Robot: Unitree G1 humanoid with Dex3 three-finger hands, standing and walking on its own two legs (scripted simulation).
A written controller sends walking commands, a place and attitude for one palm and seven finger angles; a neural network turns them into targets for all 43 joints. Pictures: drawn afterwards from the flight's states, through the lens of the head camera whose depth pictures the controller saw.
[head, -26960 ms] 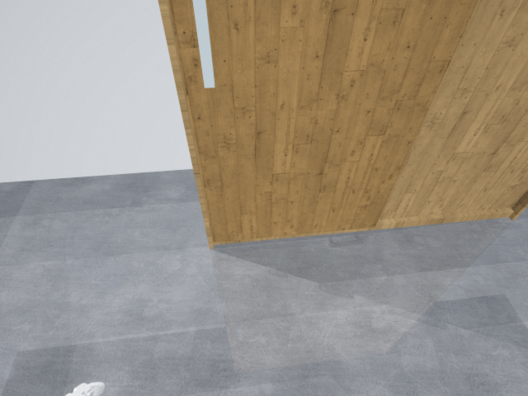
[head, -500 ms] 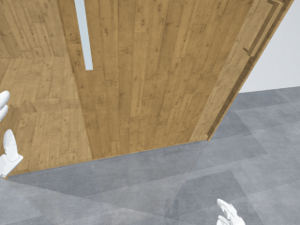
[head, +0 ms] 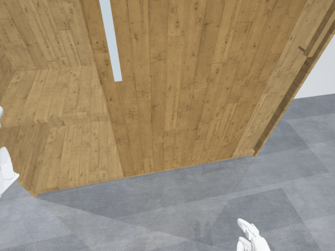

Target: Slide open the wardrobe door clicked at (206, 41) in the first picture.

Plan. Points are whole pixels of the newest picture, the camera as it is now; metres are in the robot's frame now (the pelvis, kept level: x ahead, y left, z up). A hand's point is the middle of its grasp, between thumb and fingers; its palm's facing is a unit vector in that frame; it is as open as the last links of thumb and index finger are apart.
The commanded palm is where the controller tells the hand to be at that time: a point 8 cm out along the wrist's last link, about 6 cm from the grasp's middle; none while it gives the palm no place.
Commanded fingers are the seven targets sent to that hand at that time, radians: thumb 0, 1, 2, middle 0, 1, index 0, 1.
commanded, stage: let the arm hang, fingers relaxed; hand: left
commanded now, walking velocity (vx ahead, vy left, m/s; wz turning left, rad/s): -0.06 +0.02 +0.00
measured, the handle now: (112, 41) +0.65 +0.23 +0.19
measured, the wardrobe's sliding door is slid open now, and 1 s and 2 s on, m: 0.53 0.53 0.53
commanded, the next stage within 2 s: look to check the result in 1.12 s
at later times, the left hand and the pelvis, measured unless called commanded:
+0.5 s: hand out of the picture -0.01 +0.20 -0.18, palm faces +0.05 -0.97 -0.22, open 7.1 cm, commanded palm none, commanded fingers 0.00 0.90 0.90 -0.20 -0.30 -0.20 -0.30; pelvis +0.00 +0.00 +0.00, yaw +4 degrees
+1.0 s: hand out of the picture +0.05 +0.21 -0.16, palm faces +0.02 -0.97 -0.23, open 7.4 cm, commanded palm none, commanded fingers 0.00 0.90 0.90 -0.20 -0.30 -0.20 -0.30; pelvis +0.00 +0.01 +0.01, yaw +2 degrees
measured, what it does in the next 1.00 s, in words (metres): stands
